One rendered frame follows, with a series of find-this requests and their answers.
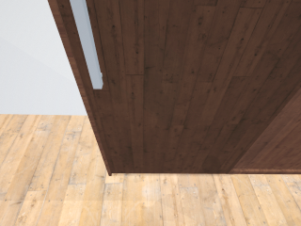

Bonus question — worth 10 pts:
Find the wardrobe door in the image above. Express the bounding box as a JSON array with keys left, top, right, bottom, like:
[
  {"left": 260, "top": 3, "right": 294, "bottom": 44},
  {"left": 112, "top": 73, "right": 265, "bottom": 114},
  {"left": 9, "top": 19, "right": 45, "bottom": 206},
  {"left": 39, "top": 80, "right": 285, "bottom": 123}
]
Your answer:
[
  {"left": 233, "top": 88, "right": 301, "bottom": 170},
  {"left": 56, "top": 0, "right": 301, "bottom": 174}
]

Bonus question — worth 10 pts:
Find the handle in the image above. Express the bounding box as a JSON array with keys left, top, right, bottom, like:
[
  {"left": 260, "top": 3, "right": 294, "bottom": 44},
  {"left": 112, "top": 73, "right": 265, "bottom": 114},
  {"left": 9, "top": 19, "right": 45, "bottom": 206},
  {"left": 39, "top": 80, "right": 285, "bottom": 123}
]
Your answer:
[{"left": 70, "top": 0, "right": 103, "bottom": 89}]

